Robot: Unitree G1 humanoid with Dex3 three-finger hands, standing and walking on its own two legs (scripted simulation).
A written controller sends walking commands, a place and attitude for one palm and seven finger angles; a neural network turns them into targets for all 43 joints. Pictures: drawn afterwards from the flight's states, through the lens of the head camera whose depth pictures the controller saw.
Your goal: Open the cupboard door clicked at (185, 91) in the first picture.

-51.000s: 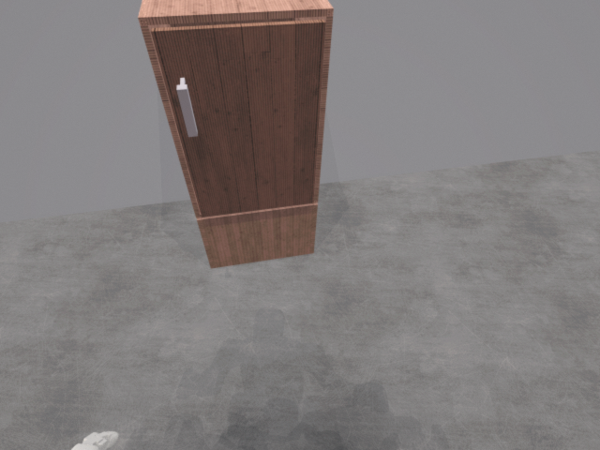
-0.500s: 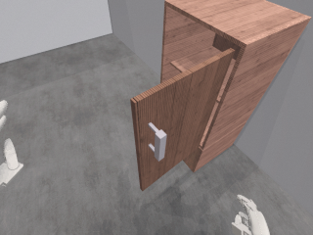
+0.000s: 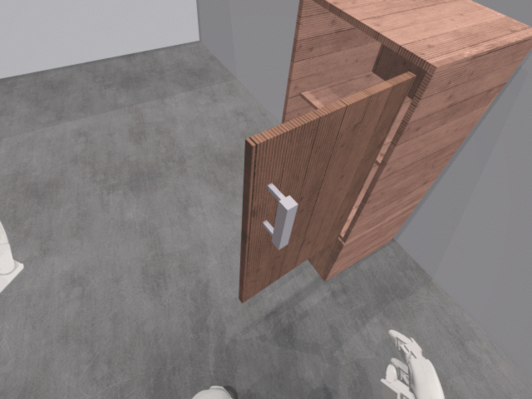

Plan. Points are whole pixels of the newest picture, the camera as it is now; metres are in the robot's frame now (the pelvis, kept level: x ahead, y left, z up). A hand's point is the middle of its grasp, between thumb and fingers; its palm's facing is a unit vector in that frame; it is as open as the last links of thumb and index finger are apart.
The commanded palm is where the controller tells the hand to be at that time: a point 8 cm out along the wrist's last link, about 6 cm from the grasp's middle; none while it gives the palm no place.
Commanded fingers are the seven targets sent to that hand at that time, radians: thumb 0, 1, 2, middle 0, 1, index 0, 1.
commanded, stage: step back with the hand held close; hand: left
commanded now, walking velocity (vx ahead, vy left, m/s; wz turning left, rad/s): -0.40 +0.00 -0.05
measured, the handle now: (276, 216) +0.42 +0.01 +0.00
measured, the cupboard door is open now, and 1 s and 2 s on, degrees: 94 94 94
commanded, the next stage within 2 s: stop stepping back and stand still in 0.38 s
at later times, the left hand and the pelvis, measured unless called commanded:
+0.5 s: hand out of the picture +0.15 +0.28 +0.16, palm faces +0.36 -0.83 -0.43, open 7.4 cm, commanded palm +0.08 +0.31 +0.19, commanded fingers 0.00 0.90 0.90 -0.20 -0.30 -0.20 -0.30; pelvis -0.08 +0.02 +0.00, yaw -2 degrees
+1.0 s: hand out of the picture +0.08 +0.28 +0.18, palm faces +0.25 -0.84 -0.48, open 7.4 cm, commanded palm +0.03 +0.33 +0.19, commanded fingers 0.00 0.90 0.90 -0.20 -0.30 -0.20 -0.30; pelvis -0.14 +0.05 +0.02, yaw -6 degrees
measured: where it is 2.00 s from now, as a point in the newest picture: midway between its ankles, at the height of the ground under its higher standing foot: outside the picture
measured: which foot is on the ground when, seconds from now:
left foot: down 0.00-0.56, up 0.58-0.66, down 0.68-1.00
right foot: up 0.00-0.00, down 0.02-0.70, up 0.72-1.00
